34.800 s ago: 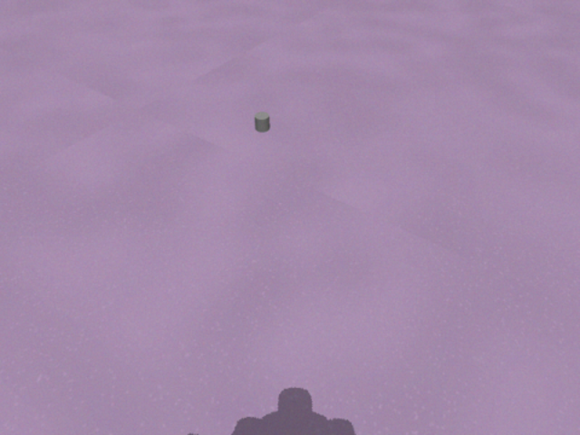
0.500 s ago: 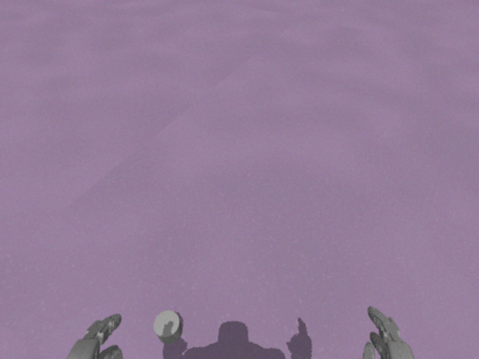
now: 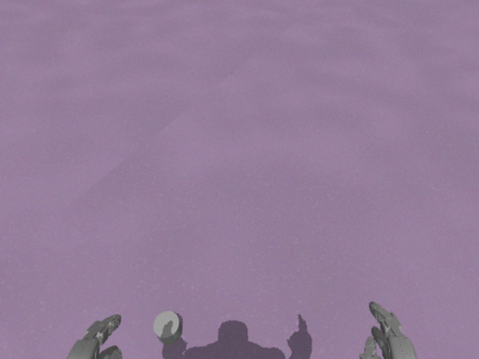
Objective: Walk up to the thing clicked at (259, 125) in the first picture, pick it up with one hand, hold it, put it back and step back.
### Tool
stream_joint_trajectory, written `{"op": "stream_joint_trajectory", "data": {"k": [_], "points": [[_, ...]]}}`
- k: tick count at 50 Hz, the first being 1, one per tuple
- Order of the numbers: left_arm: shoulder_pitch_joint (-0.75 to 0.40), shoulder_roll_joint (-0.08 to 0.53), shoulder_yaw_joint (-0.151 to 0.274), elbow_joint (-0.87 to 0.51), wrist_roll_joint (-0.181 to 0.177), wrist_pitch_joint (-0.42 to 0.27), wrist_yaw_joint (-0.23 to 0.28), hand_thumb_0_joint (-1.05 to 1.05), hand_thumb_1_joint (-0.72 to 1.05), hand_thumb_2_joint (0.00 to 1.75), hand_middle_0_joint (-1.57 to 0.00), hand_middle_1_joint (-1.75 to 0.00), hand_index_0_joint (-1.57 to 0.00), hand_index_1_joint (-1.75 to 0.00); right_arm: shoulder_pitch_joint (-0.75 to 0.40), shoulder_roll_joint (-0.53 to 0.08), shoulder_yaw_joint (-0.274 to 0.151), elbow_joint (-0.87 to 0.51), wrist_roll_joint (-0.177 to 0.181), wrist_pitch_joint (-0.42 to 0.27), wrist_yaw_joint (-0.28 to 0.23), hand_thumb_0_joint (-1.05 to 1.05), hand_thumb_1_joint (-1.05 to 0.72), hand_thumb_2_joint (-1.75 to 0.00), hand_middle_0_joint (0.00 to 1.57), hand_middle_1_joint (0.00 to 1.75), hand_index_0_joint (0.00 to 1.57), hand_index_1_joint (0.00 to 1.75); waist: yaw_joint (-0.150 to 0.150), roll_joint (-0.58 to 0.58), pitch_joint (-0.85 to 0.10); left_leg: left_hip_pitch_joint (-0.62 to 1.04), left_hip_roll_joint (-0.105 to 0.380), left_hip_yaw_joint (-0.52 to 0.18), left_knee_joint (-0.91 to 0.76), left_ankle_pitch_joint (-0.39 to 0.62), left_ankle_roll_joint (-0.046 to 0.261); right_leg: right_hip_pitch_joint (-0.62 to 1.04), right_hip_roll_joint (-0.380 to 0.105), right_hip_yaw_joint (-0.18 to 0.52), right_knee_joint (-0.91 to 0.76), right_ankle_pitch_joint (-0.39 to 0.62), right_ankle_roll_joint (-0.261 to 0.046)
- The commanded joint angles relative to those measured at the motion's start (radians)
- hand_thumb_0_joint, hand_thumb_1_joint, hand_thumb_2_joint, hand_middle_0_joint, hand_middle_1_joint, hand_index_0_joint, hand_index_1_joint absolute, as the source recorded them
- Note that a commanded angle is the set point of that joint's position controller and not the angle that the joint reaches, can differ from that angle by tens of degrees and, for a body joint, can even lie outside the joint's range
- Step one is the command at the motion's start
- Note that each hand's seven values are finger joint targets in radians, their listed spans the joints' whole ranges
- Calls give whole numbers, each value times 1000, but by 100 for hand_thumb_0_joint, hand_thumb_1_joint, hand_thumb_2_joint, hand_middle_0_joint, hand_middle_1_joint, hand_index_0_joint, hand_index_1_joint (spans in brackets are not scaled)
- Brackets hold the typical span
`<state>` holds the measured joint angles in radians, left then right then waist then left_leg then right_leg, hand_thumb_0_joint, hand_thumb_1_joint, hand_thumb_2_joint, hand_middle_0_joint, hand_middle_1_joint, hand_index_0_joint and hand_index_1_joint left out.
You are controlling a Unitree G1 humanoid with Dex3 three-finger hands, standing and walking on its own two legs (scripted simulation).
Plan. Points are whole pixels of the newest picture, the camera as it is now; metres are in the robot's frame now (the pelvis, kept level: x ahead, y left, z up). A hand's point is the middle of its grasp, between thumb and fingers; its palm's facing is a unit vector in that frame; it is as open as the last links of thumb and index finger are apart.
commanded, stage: home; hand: left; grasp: from above
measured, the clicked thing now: (168, 328) +0.41 +0.25 -0.67
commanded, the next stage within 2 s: stand in 0.84 s
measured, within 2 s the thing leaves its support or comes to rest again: neither
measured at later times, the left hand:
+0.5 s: hand out of the picture +0.16 +0.18 -0.05, palm faces +0.05 -0.98 -0.21, open 7.4 cm
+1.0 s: hand out of the picture +0.17 +0.19 -0.06, palm faces +0.02 -0.96 -0.28, open 7.4 cm
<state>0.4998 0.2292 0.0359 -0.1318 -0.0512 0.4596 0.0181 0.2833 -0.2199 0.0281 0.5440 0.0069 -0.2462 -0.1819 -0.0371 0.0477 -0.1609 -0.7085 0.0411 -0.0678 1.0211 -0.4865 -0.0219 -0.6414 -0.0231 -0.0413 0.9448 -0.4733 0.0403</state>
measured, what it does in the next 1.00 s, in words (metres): stands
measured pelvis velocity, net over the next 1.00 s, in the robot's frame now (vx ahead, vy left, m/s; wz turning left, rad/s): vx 0.00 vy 0.00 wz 0.00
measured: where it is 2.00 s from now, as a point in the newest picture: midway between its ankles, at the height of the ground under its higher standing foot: outside the picture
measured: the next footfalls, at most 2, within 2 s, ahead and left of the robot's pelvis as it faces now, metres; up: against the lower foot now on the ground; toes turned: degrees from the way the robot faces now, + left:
none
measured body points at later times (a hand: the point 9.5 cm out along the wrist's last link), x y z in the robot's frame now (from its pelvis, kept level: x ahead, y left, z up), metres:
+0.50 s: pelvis +0.00 +0.00 +0.00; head +0.02 +0.00 +0.45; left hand +0.16 +0.23 -0.03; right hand +0.16 -0.25 -0.06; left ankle +0.01 +0.13 -0.68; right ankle +0.00 -0.15 -0.68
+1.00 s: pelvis +0.00 +0.00 +0.00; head +0.03 +0.00 +0.45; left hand +0.17 +0.24 -0.04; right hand +0.16 -0.25 -0.08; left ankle +0.01 +0.13 -0.68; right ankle +0.00 -0.15 -0.68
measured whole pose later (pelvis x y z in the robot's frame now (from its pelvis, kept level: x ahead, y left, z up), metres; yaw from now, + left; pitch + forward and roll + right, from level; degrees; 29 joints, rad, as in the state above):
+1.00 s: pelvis +0.00 +0.00 +0.00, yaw +0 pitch +7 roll -2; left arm 0.38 0.26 0.01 0.10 0.01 0.27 0.03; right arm 0.23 -0.24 0.01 0.64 -0.07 -0.17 -0.13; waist 0.00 0.02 -0.07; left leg -0.62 0.03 -0.05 0.99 -0.48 -0.02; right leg -0.57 -0.03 -0.02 0.94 -0.48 0.03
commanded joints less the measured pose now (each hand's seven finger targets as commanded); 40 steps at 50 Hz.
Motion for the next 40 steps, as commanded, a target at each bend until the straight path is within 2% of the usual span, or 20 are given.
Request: {"op": "stream_joint_trajectory", "data": {"k": [1, 2, 5, 6, 7, 12, 13, 15, 16, 17, 19, 20, 22, 23, 31, 32, 33, 35, 37, 40], "points": [[-23, 100, 56, -206, 4, -54, 6, 0, 90, 90, -20, -30, -20, -30, -71, -122, -50, -163, -3, -60, -14, 0, -90, -90, 20, 30, 20, 30, -2, 1, -80, 107, -33, 31, -176, 182, 26, 30, 42, -34, -147, 156, -34], [-24, 106, 62, -205, 2, -55, 4, 0, 90, 90, -20, -30, -20, -30, -66, -123, -52, -155, -5, -59, -13, 0, -90, -90, 20, 30, 20, 30, -4, 14, -79, 113, -33, 32, -173, 188, 26, 30, 41, -33, -146, 162, -34], [-28, 87, 42, -203, 3, -55, 3, 0, 90, 90, -20, -30, -20, -30, -64, -121, -52, -157, -4, -58, -14, 0, -90, -90, 20, 30, 20, 30, -9, 8, -85, 124, -30, 29, -167, 236, 24, 26, 43, -36, -134, 202, -34], [-26, 96, 61, -197, -1, -55, 6, 0, 90, 90, -20, -30, -20, -30, -67, -122, -53, -157, -4, -58, -15, 0, -90, -90, 20, 30, 20, 30, -2, -10, -71, 108, -32, 33, -162, 217, 26, 31, 41, -34, -144, 188, -31], [-17, 107, 71, -196, -1, -55, 7, 0, 90, 90, -20, -30, -20, -30, -58, -125, -54, -152, -4, -58, -16, 0, -90, -90, 20, 30, 20, 30, -4, -13, -98, 119, -32, 30, -161, 233, 27, 44, 41, -33, -140, 201, -33], [-22, 85, 48, -195, 1, -57, 6, 0, 90, 90, -20, -30, -20, -30, -64, -119, -52, -160, -3, -55, -14, 0, -90, -90, 20, 30, 20, 30, -4, 13, -90, 122, -31, 29, -164, 244, 24, 35, 42, -35, -134, 208, -35], [-9, 109, 73, -185, 2, -56, 9, 0, 90, 90, -20, -30, -20, -30, -66, -124, -56, -159, -4, -54, -16, 0, -90, -90, 20, 30, 20, 30, 3, -9, -83, 107, -33, 32, -161, 230, 26, 40, 40, -33, -142, 200, -32], [-22, 102, 61, -196, 2, -57, 8, 0, 90, 90, -20, -30, -20, -30, -67, -125, -54, -161, -3, -54, -13, 0, -90, -90, 20, 30, 20, 30, -2, -5, -66, 108, -32, 34, -166, 211, 27, 32, 39, -31, -143, 184, -33], [-10, 111, 72, -203, 1, -57, 8, 0, 90, 90, -20, -30, -20, -30, -56, -126, -57, -157, -4, -53, -15, 0, -90, -90, 20, 30, 20, 30, 0, 4, -102, 121, -33, 35, -160, 240, 25, 45, 39, -29, -138, 210, -33], [-6, 104, 62, -195, 1, -57, 6, 0, 90, 90, -20, -30, -20, -30, -58, -127, -58, -153, -4, -51, -13, 0, -90, -90, 20, 30, 20, 30, -3, 3, -103, 128, -30, 31, -160, 261, 23, 46, 41, -33, -131, 224, -35], [-23, 76, 33, -197, 3, -54, 5, 0, 90, 90, -20, -30, -20, -30, -67, -118, -52, -163, -3, -52, -13, 0, -90, -90, 20, 30, 20, 30, -5, 5, -68, 115, -31, 33, -162, 231, 24, 22, 41, -33, -139, 202, -33], [-9, 106, 74, -192, -2, -52, 8, 0, 90, 90, -20, -30, -20, -30, -58, -126, -59, -158, -3, -52, -15, 0, -90, -90, 20, 30, 20, 30, -5, -12, -87, 116, -31, 33, -160, 234, 26, 36, 39, -32, -140, 204, -32], [-21, 102, 55, -184, 3, -52, 5, 0, 90, 90, -20, -30, -20, -30, -63, -125, -55, -158, -4, -52, -12, 0, -90, -90, 20, 30, 20, 30, -7, 5, -57, 107, -30, 32, -173, 189, 25, 17, 41, -32, -141, 163, -33], [-32, 107, 61, -211, 0, -57, 5, 0, 90, 90, -20, -30, -20, -30, -67, -124, -54, -160, -4, -52, -11, 0, -90, -90, 20, 30, 20, 30, 0, 13, -64, 102, -29, 27, -176, 178, 24, 20, 41, -35, -143, 152, -33], [-4, 104, 63, -201, -2, -54, 7, 0, 90, 90, -20, -30, -20, -30, -60, -125, -56, -165, -1, -51, -14, 0, -90, -90, 20, 30, 20, 30, -5, -17, -82, 110, -32, 34, -159, 206, 29, 33, 39, -29, -144, 184, -30], [-20, 93, 51, -213, -1, -57, 7, 0, 90, 90, -20, -30, -20, -30, -69, -119, -54, -171, -1, -51, -12, 0, -90, -90, 20, 30, 20, 30, -4, -4, -85, 103, -34, 36, -156, 204, 27, 28, 38, -29, -145, 183, -31], [-2, 112, 73, -198, -2, -55, 9, 0, 90, 90, -20, -30, -20, -30, -60, -123, -54, -163, -1, -50, -14, 0, -90, -90, 20, 30, 20, 30, -2, -8, -74, 105, -33, 36, -160, 199, 29, 31, 38, -29, -142, 179, -30], [-13, 103, 56, -199, 0, -55, 8, 0, 90, 90, -20, -30, -20, -30, -63, -126, -57, -165, 0, -48, -13, 0, -90, -90, 20, 30, 20, 30, -7, 1, -79, 106, -33, 35, -161, 201, 27, 27, 38, -28, -142, 179, -32], [-4, 102, 60, -204, -1, -53, 7, 0, 90, 90, -20, -30, -20, -30, -57, -125, -58, -165, -2, -48, -13, 0, -90, -90, 20, 30, 20, 30, -8, 6, -98, 117, -30, 28, -164, 212, 27, 28, 42, -32, -132, 185, -33], [-17, 106, 60, -211, -2, -59, 8, 0, 90, 90, -20, -30, -20, -30, -66, -126, -58, -165, -1, -47, -12, 0, -90, -90, 20, 30, 20, 30, -2, 17, -71, 108, -27, 25, -171, 208, 24, 19, 43, -35, -129, 178, -35]]}}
